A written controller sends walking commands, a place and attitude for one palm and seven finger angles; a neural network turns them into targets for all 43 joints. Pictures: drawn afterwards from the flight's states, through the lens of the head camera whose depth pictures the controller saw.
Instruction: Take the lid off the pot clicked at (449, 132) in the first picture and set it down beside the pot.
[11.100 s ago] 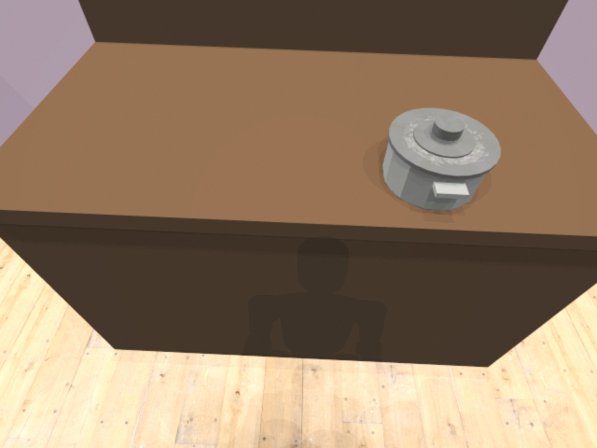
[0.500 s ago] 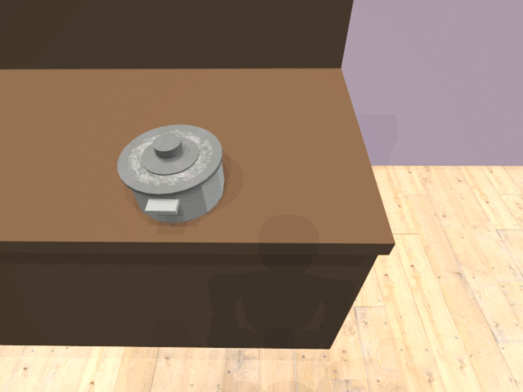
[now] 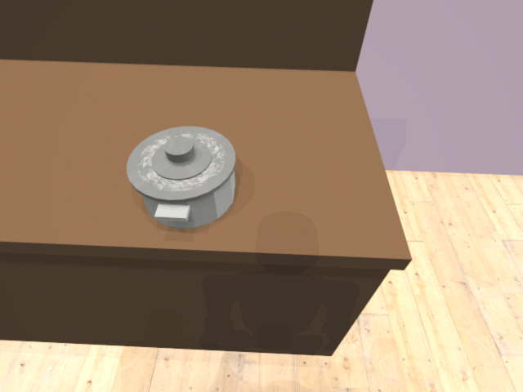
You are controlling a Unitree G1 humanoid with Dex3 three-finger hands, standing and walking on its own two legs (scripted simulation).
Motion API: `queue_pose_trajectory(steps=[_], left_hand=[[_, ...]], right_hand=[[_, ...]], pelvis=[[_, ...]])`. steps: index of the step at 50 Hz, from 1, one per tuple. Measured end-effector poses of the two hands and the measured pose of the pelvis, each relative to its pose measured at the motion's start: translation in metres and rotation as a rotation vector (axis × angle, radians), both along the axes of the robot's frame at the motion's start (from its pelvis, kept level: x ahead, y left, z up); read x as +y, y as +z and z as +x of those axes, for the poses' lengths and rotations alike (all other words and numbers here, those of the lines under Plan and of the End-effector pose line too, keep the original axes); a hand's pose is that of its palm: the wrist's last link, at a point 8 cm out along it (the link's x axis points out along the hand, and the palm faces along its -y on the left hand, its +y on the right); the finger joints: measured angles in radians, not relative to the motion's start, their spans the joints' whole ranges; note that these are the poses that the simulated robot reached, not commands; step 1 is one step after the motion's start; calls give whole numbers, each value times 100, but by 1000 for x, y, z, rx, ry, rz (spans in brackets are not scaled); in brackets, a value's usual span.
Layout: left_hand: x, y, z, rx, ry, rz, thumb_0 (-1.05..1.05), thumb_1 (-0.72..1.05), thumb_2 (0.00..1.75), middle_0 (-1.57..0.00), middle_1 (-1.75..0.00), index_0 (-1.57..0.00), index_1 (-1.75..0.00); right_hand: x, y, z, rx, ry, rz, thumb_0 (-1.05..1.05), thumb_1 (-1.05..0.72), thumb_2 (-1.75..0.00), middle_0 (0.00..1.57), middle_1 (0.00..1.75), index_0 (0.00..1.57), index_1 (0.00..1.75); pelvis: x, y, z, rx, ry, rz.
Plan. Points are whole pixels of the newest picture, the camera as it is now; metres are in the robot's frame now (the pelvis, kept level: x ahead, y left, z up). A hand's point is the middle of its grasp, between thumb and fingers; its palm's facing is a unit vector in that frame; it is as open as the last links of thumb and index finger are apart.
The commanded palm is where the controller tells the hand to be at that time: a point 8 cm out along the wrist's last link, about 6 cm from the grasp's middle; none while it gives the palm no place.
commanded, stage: come to a stop and stand still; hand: left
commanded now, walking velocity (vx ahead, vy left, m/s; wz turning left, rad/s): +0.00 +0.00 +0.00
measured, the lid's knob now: (179, 149) +0.47 +0.18 +0.11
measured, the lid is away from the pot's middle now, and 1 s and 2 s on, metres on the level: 0.00 0.00 0.00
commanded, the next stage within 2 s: look again from close up in 0.32 s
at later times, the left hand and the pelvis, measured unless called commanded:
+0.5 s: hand out of the picture +0.00 +0.19 -0.18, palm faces +0.01 -0.97 -0.23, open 7.4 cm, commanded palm none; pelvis +0.00 +0.02 +0.00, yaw -1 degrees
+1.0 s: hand out of the picture +0.00 +0.22 -0.18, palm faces -0.02 -0.97 -0.23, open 7.4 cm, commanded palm none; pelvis -0.02 +0.03 -0.01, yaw -2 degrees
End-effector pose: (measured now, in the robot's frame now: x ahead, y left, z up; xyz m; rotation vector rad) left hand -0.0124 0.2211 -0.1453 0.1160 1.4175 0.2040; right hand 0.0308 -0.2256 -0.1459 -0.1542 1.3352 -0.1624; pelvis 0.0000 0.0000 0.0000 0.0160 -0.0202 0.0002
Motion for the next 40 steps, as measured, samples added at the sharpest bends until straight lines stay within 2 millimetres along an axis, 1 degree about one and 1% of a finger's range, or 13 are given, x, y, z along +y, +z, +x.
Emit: queue_pose_trajectory(steps=[4,8,14,21,26,31,36,40], left_hand=[[8,2,5,-8,-5,11,0,90,90,-20,-30,-20,-29],[13,3,8,-11,-11,19,0,90,90,-20,-30,-20,-29],[17,5,10,-12,-16,23,0,90,90,-20,-30,-20,-29],[17,4,8,-6,-16,19,0,90,90,-20,-30,-20,-29],[17,0,7,-26,-74,21,0,90,90,-20,-30,-20,-29],[26,-6,14,-64,-82,18,1,90,90,-20,-30,-21,-29],[35,-6,21,-104,-95,23,1,90,90,-20,-30,-20,-29],[42,-4,22,-113,-106,29,1,90,90,-20,-30,-20,-29]], right_hand=[[3,0,2,1,5,3,0,-92,-90,20,30,20,30],[6,0,-1,11,6,6,0,-92,-90,20,30,20,30],[9,-1,-11,38,4,11,0,-92,-90,20,30,20,30],[12,-1,-23,69,0,17,0,-91,-90,20,30,20,30],[11,-3,-21,11,-14,11,1,-92,-90,20,30,20,30],[16,-7,-21,-30,-14,0,0,-91,-90,20,30,20,30],[24,-6,-21,-49,-10,4,1,-92,-90,20,30,20,30],[26,-3,-22,-58,-7,4,1,-92,-90,20,30,20,30]], pelvis=[[3,0,1,1,1,1],[6,1,1,2,1,3],[9,2,2,3,3,4],[10,2,1,2,6,5],[17,-4,-4,25,-14,-23],[25,-11,-10,15,-16,-25],[29,-12,-17,10,-20,-26],[32,-11,-21,14,-23,-23]])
